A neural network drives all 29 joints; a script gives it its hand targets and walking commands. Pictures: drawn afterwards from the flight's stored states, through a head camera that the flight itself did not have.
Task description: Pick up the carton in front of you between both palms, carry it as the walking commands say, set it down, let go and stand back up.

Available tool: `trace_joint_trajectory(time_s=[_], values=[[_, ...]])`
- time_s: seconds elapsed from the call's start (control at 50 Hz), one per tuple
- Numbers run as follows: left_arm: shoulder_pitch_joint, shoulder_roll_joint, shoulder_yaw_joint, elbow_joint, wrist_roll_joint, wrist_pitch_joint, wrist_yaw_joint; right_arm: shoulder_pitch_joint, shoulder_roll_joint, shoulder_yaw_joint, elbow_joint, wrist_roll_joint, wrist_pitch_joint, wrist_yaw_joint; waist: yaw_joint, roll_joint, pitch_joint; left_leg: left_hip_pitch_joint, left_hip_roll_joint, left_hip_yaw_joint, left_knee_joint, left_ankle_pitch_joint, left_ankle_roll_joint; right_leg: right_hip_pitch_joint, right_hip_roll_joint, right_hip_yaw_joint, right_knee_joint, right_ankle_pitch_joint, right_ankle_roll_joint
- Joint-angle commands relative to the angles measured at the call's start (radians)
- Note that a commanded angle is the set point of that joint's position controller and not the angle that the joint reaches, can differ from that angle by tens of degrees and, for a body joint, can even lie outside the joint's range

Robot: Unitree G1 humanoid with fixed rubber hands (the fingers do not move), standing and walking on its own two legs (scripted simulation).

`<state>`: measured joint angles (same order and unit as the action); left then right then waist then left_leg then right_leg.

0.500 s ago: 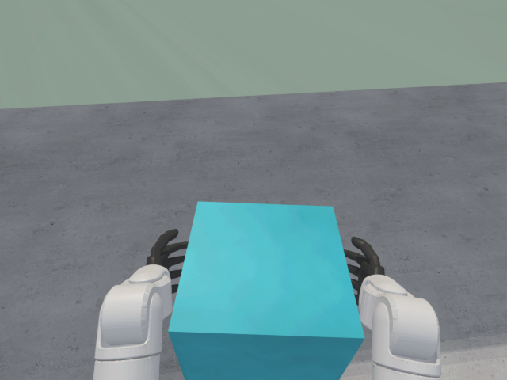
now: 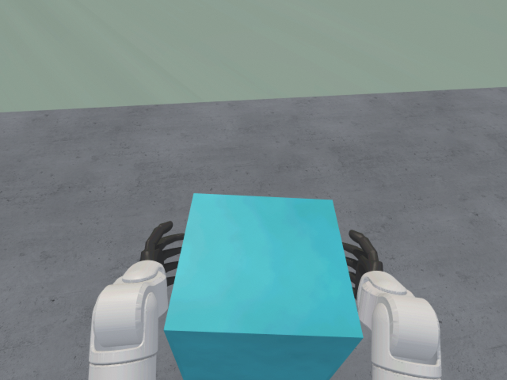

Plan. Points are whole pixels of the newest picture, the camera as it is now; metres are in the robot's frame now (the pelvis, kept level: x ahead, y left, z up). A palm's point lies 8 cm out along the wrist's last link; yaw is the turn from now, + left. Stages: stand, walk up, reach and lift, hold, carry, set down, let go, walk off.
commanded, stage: carry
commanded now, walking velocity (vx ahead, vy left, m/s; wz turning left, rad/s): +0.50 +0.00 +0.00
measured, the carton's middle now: (257, 297) +0.27 +0.00 +0.00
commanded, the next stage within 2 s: none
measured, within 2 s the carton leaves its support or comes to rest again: neither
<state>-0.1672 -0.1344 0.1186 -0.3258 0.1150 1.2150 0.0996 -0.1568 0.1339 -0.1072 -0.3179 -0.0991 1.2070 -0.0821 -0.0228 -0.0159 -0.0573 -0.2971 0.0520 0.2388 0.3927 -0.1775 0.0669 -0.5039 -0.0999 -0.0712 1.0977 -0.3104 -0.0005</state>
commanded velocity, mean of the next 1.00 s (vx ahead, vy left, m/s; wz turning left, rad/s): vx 0.16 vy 0.00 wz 0.00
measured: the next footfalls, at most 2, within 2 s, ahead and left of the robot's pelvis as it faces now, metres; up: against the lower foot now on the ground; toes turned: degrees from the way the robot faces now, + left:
right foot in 0.30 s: +0.46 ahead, -0.13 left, +0.00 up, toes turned -4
left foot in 0.68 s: +0.59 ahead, +0.09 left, +0.00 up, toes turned -9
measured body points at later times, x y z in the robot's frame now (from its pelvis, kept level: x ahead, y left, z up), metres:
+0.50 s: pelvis +0.33 -0.04 +0.00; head +0.37 -0.06 +0.45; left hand +0.60 +0.13 +0.06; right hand +0.62 -0.17 +0.05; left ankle +0.30 +0.10 -0.67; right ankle +0.35 -0.12 -0.75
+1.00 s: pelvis +0.53 -0.01 -0.01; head +0.53 +0.00 +0.44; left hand +0.81 +0.15 +0.06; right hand +0.81 -0.15 +0.07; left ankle +0.55 +0.08 -0.74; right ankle +0.42 -0.13 -0.74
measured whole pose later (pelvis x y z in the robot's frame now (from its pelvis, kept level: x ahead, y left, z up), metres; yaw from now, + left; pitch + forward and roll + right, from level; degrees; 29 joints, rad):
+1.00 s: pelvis +0.53 -0.01 -0.01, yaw +1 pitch +5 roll +1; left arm -0.18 -0.14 0.14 -0.30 0.12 1.19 0.09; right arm -0.18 0.14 -0.11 -0.29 -0.11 1.19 -0.08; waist 0.00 -0.02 -0.11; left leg -0.36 0.04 0.22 0.52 -0.23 0.05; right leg -0.14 -0.08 -0.11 0.49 -0.40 0.04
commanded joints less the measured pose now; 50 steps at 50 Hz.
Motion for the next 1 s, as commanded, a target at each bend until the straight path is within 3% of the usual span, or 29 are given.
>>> trace_joint_trajectory(time_s=[0.0, 0.08, 0.2, 0.24, 0.26, 0.28, 0.3, 0.32, 0.34, 0.36, 0.38, 0.42, 0.52, 0.56, 0.6, 0.64, 0.66, 0.68, 0.7, 0.72, 0.74, 0.76, 0.8, 0.84, 0.88, 0.98], values=[[-0.45, -0.954, -0.751, -0.086, -0.401, -0.028, -0.249, -0.473, 0.939, 0.72, -0.117, 0.423, -0.019, 0.264, 0.01, 0.15, -0.308, 0.346, 0.253, -0.251, -0.213, 0.125, 0.059, -0.12, -0.029, 0.004, -0.13, 0.081, 0.011], [-0.422, -0.91, -0.747, -0.105, -0.388, -0.017, -0.237, -0.44, 0.881, 0.708, -0.131, 0.416, -0.007, 0.264, 0.008, 0.154, -0.236, 0.378, 0.212, -0.159, -0.222, 0.213, 0.06, -0.138, -0.011, -0.06, -0.383, 0.182, 0.027], [-0.42, -0.853, -0.732, -0.076, -0.399, 0.019, -0.253, -0.4, 0.826, 0.685, -0.075, 0.37, 0.02, 0.253, 0.0, 0.178, -0.13, 0.41, 0.2, -0.089, -0.178, 0.358, 0.023, -0.05, 0.029, -0.134, -0.598, 0.278, -0.01], [-0.424, -0.849, -0.722, -0.056, -0.401, 0.025, -0.26, -0.423, 0.824, 0.688, -0.068, 0.368, 0.024, 0.251, 0.015, 0.176, -0.155, 0.384, 0.186, -0.04, -0.046, 0.482, -0.003, 0.111, 0.068, -0.184, -0.642, 0.241, -0.029], [-0.415, -0.851, -0.713, -0.039, -0.4, 0.025, -0.264, -0.43, 0.823, 0.693, -0.065, 0.368, 0.026, 0.25, 0.031, 0.139, -0.206, 0.314, 0.143, 0.01, 0.113, 0.511, -0.026, 0.292, 0.114, -0.228, -0.667, 0.191, -0.032], [-0.403, -0.852, -0.703, -0.022, -0.399, 0.023, -0.267, -0.44, 0.814, 0.695, -0.061, 0.366, 0.028, 0.25, 0.051, 0.063, -0.278, 0.152, 0.114, 0.005, 0.326, 0.363, -0.057, 0.522, 0.029, -0.116, -0.665, 0.133, -0.035], [-0.411, -0.837, -0.688, 0.006, -0.385, 0.015, -0.272, -0.468, 0.833, 0.709, -0.083, 0.377, 0.035, 0.249, 0.051, -0.204, -0.376, -0.162, 0.004, -0.03, 0.664, 0.115, -0.113, 0.767, -0.262, 0.376, -0.765, -0.032, -0.177], [-0.391, -0.878, -0.695, 0.027, -0.394, 0.006, -0.274, -0.485, 0.837, 0.715, -0.085, 0.377, 0.032, 0.251, 0.053, -0.322, -0.367, -0.357, -0.072, -0.131, 0.839, -0.288, -0.108, 0.807, -0.343, 0.603, -0.885, 0.11, -0.236], [-0.418, -0.902, -0.7, -0.004, -0.41, -0.002, -0.277, -0.502, 0.878, 0.728, -0.07, 0.384, 0.02, 0.253, 0.05, -0.234, -0.341, -0.393, -0.007, -0.212, 0.935, -0.293, -0.075, 0.773, -0.33, 0.467, -0.844, 0.339, -0.226], [-0.433, -0.942, -0.711, -0.014, -0.42, -0.012, -0.28, -0.508, 0.907, 0.731, -0.076, 0.39, 0.004, 0.255, 0.051, -0.137, -0.345, -0.38, 0.029, -0.229, 0.939, -0.265, -0.06, 0.717, -0.306, 0.35, -0.796, 0.564, -0.208], [-0.452, -0.971, -0.72, -0.035, -0.428, -0.024, -0.281, -0.51, 0.937, 0.742, -0.073, 0.392, -0.01, 0.255, 0.045, -0.043, -0.326, -0.349, 0.061, -0.238, 0.854, -0.202, -0.056, 0.649, -0.277, 0.237, -0.793, 0.657, -0.167], [-0.457, -0.992, -0.731, -0.061, -0.436, -0.041, -0.285, -0.482, 0.976, 0.747, -0.072, 0.387, -0.034, 0.248, 0.036, -0.07, -0.334, -0.263, 0.069, -0.204, 0.682, -0.133, -0.062, 0.585, -0.229, 0.091, -0.815, 0.681, -0.105], [-0.374, -0.956, -0.732, -0.091, -0.436, -0.058, -0.299, -0.381, 0.975, 0.757, -0.095, 0.355, -0.063, 0.221, 0.029, -0.145, -0.318, -0.19, 0.001, -0.103, 0.329, -0.041, -0.09, 0.571, -0.156, -0.088, -0.791, 0.872, -0.094], [-0.359, -0.93, -0.728, -0.112, -0.43, -0.056, -0.297, -0.399, 0.951, 0.762, -0.138, 0.363, -0.058, 0.218, 0.036, -0.17, -0.307, -0.153, -0.017, -0.076, 0.225, 0.054, -0.095, 0.569, -0.144, -0.12, -0.777, 0.881, -0.085], [-0.357, -0.9, -0.722, -0.133, -0.421, -0.047, -0.288, -0.422, 0.916, 0.764, -0.175, 0.377, -0.042, 0.22, 0.042, -0.169, -0.292, -0.101, -0.021, -0.062, 0.138, 0.149, -0.098, 0.557, -0.13, -0.134, -0.749, 0.791, -0.071], [-0.356, -0.867, -0.711, -0.131, -0.408, -0.03, -0.279, -0.411, 0.882, 0.755, -0.174, 0.382, -0.021, 0.227, 0.03, -0.119, -0.269, 0.035, -0.02, -0.031, -0.03, 0.314, -0.1, 0.502, -0.104, -0.158, -0.663, 0.651, -0.034], [-0.357, -0.847, -0.705, -0.124, -0.397, -0.021, -0.275, -0.41, 0.861, 0.747, -0.166, 0.382, -0.009, 0.231, 0.025, -0.08, -0.255, 0.132, 0.0, -0.041, -0.091, 0.41, -0.101, 0.444, -0.084, -0.152, -0.618, 0.558, -0.006], [-0.353, -0.825, -0.698, -0.107, -0.386, -0.01, -0.271, -0.41, 0.83, 0.731, -0.153, 0.381, 0.005, 0.236, 0.026, -0.027, -0.278, 0.27, 0.094, -0.119, -0.048, 0.63, -0.096, 0.353, -0.062, -0.138, -0.559, 0.382, 0.024], [-0.38, -0.808, -0.71, -0.111, -0.391, 0.006, -0.266, -0.405, 0.814, 0.712, -0.115, 0.37, 0.012, 0.241, 0.024, 0.131, -0.354, 0.44, 0.236, -0.24, 0.071, 1.002, -0.01, 0.251, -0.029, -0.087, -0.481, 0.097, 0.056], [-0.387, -0.793, -0.715, -0.11, -0.392, 0.022, -0.264, -0.361, 0.813, 0.693, -0.067, 0.361, 0.014, 0.244, 0.012, 0.237, -0.397, 0.501, 0.297, -0.333, 0.068, 1.007, 0.078, 0.18, 0.002, -0.055, -0.451, -0.128, 0.062], [-0.402, -0.801, -0.722, -0.101, -0.393, 0.028, -0.265, -0.349, 0.826, 0.684, -0.05, 0.361, 0.014, 0.246, 0.011, 0.227, -0.383, 0.465, 0.303, -0.358, 0.023, 0.928, 0.106, 0.164, 0.012, -0.036, -0.444, -0.214, 0.058], [-0.418, -0.823, -0.727, -0.081, -0.398, 0.029, -0.268, -0.362, 0.851, 0.679, -0.035, 0.361, 0.014, 0.248, 0.016, 0.198, -0.383, 0.454, 0.285, -0.345, 0.006, 0.838, 0.104, 0.171, 0.013, -0.013, -0.506, -0.243, 0.049], [-0.448, -0.872, -0.737, -0.063, -0.41, 0.019, -0.273, -0.397, 0.891, 0.679, -0.028, 0.363, 0.01, 0.251, 0.025, 0.163, -0.373, 0.372, 0.219, -0.251, 0.011, 0.682, 0.043, 0.269, 0.006, -0.02, -0.703, -0.07, 0.045], [-0.474, -0.899, -0.744, -0.072, -0.423, 0.01, -0.276, -0.423, 0.916, 0.682, -0.033, 0.364, -0.001, 0.252, 0.02, 0.13, -0.375, 0.305, 0.166, -0.182, 0.043, 0.539, -0.008, 0.347, -0.025, -0.017, -0.736, 0.108, 0.044], [-0.496, -0.907, -0.741, -0.071, -0.421, 0.006, -0.276, -0.455, 0.928, 0.691, -0.035, 0.371, -0.004, 0.252, 0.018, 0.042, -0.361, 0.256, 0.139, -0.154, 0.099, 0.582, -0.02, 0.373, -0.061, -0.014, -0.638, 0.354, 0.044], [-0.424, -0.906, -0.735, 0.013, -0.398, -0.018, -0.28, -0.423, 0.914, 0.712, 0.006, 0.352, -0.022, 0.249, 0.023, 0.023, -0.378, 0.26, 0.129, -0.141, 0.189, 0.801, -0.002, 0.342, -0.043, -0.023, -0.58, 0.499, 0.048]])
